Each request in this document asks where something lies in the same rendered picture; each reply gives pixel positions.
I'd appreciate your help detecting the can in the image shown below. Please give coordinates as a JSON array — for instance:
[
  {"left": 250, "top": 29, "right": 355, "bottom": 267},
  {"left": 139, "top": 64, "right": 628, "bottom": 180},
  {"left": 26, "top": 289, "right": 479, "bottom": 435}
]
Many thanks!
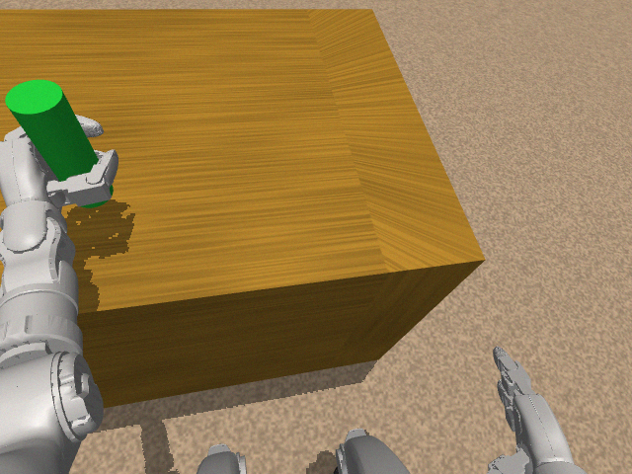
[{"left": 5, "top": 80, "right": 114, "bottom": 208}]

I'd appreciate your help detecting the left robot arm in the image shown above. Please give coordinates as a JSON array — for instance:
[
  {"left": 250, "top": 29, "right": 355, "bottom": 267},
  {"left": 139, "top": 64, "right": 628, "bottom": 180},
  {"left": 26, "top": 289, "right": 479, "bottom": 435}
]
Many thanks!
[{"left": 0, "top": 200, "right": 104, "bottom": 474}]

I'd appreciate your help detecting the left robot hand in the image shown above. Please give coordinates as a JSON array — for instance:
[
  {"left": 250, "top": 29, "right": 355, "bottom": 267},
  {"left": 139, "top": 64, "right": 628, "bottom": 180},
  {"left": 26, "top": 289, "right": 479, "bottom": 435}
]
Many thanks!
[{"left": 0, "top": 115, "right": 119, "bottom": 213}]

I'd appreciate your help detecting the right robot hand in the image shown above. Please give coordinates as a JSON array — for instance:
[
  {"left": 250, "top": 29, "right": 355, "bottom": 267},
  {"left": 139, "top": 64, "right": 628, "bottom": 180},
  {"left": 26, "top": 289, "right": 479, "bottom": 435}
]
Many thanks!
[{"left": 487, "top": 347, "right": 575, "bottom": 474}]

